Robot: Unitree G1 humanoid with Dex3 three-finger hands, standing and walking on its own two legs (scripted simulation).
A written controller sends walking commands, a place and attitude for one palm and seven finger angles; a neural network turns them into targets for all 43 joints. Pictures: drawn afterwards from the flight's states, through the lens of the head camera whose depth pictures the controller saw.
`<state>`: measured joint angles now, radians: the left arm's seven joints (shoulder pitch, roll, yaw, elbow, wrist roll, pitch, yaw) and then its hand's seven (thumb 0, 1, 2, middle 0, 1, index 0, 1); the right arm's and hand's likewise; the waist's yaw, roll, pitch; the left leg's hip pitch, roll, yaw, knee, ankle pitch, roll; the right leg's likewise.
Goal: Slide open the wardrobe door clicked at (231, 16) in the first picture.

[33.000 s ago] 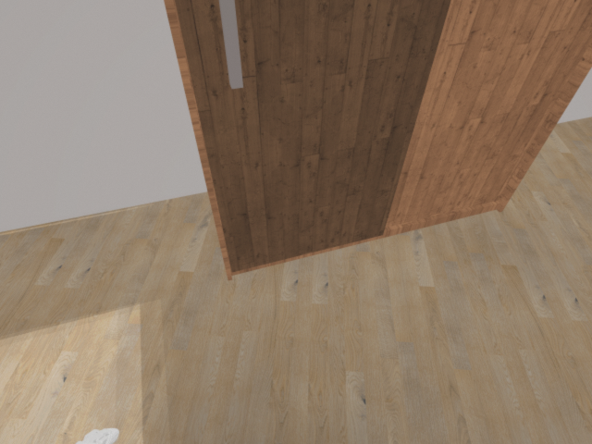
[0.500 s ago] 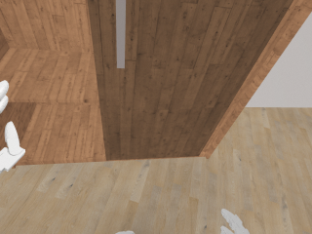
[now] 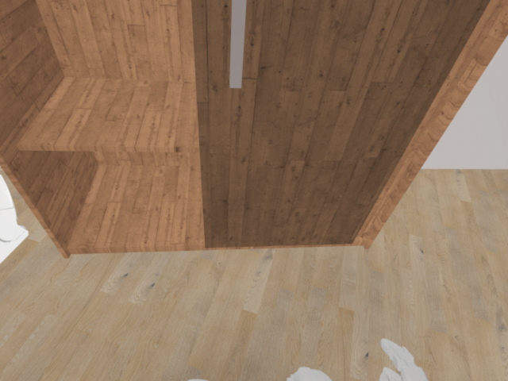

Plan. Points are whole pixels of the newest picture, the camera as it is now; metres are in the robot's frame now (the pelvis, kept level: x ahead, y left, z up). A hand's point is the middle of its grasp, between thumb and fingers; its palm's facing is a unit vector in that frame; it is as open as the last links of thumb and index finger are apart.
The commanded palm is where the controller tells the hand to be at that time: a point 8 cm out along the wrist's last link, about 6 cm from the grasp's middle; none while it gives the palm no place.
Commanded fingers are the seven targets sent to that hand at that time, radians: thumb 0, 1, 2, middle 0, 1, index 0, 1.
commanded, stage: stop stepping back and stand still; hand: left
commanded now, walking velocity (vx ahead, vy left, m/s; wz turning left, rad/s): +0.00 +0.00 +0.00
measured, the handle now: (237, 11) +0.75 +0.10 +0.26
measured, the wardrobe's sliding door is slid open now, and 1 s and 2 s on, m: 0.57 0.57 0.57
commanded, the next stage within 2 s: let the arm hang, fingers relaxed in 0.08 s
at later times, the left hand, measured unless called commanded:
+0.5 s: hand out of the picture +0.05 +0.16 -0.13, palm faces +0.12 -0.98 -0.15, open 6.8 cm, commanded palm none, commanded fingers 0.00 0.90 0.90 -0.20 -0.30 -0.20 -0.30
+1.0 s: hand out of the picture +0.00 +0.22 -0.13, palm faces +0.06 -0.97 -0.22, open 7.4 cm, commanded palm none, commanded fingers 0.00 0.90 0.90 -0.20 -0.30 -0.20 -0.30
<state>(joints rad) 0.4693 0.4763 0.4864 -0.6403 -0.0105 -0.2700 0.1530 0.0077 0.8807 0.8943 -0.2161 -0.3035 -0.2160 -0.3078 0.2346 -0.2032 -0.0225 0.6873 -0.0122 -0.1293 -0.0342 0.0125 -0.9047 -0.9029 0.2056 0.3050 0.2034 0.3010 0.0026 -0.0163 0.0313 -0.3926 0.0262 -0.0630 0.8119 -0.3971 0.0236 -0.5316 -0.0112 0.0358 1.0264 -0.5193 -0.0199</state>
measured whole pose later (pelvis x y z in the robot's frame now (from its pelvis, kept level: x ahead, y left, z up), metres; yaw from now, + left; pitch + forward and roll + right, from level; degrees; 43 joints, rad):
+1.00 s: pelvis -0.02 +0.03 +0.04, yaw +3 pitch +0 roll +0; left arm 0.23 0.18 0.01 1.08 0.02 0.01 0.02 0.00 0.91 0.89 -0.20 -0.30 -0.20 -0.30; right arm 0.26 -0.17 -0.01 1.08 -0.03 0.02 -0.01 0.01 -0.92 -0.90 0.20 0.30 0.20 0.30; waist -0.01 0.02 0.04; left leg -0.27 0.00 0.06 0.46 -0.19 0.02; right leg -0.24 -0.08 -0.06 0.46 -0.22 0.04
